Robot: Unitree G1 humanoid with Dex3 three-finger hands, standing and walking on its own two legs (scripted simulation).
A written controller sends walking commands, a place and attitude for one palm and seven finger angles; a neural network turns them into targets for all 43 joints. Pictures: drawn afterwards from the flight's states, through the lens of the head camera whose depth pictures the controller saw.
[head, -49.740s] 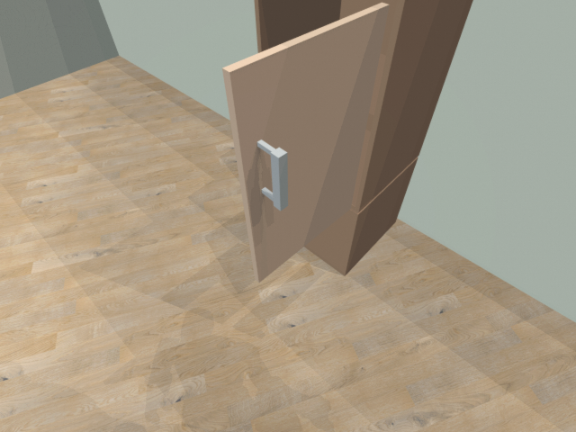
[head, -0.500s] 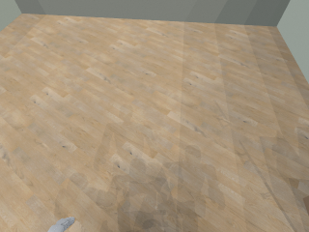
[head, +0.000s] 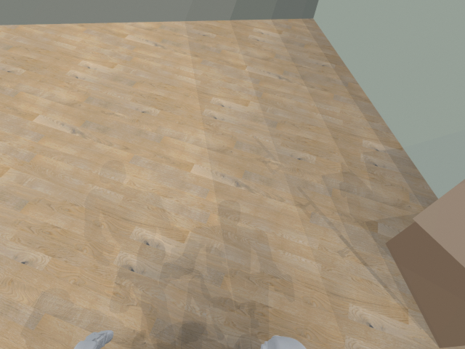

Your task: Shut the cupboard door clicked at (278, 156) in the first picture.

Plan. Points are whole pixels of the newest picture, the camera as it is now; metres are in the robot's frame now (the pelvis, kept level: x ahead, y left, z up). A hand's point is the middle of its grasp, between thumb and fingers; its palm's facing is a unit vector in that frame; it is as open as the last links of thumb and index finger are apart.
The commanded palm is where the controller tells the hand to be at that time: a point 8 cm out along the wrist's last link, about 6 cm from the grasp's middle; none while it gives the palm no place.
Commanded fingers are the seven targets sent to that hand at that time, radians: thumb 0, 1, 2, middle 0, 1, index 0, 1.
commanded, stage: turn to face it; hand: left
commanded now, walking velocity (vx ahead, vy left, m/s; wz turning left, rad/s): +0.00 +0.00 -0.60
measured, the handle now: out of the picture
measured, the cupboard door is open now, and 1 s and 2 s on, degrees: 22 22 22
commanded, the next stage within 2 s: take the last steps up to it in 1.44 s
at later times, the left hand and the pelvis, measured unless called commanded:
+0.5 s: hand (147, 334) +0.16 +0.17 -0.18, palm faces -0.25 -0.94 -0.21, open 7.4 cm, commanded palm none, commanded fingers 0.00 0.90 0.90 -0.20 -0.30 -0.20 -0.30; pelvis +0.03 +0.00 -0.01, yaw -17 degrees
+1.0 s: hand (189, 295) +0.23 +0.10 -0.16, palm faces -0.54 -0.80 -0.27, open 7.4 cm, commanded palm none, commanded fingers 0.00 0.90 0.90 -0.20 -0.30 -0.20 -0.30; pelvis +0.04 -0.03 -0.01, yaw -35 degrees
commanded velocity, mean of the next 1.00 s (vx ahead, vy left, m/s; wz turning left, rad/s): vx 0.00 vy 0.00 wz -0.59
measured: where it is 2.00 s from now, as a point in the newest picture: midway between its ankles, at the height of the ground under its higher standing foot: outside the picture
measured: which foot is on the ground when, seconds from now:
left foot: down 0.00-0.14, up 0.16-0.48, down 0.50-0.82, up 0.84-1.00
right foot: up 0.00-0.14, down 0.16-0.50, up 0.52-0.80, down 0.82-1.00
